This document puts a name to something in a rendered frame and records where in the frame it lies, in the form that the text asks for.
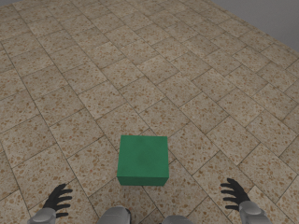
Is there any robot left thigh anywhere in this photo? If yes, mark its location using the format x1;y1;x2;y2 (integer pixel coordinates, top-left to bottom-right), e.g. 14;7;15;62
96;206;131;224

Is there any right robot hand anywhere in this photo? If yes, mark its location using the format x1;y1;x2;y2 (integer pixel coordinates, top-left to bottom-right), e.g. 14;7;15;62
221;177;250;212

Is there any left robot hand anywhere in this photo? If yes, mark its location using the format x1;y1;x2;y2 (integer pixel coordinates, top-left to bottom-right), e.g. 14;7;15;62
42;183;73;218

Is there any carton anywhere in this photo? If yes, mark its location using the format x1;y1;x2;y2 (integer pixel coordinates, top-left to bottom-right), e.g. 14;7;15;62
117;134;169;187

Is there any right robot forearm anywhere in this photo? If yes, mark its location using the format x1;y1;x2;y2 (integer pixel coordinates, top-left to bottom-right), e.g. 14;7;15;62
238;201;273;224

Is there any left robot forearm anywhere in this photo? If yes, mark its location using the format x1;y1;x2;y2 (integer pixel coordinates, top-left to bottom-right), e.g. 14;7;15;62
26;207;56;224

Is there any robot right thigh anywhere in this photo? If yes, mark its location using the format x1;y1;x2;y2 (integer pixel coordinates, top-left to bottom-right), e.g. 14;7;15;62
162;215;193;224

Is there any robot thigh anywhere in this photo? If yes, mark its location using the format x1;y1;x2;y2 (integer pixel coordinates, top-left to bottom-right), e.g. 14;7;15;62
162;215;193;224
96;206;131;224

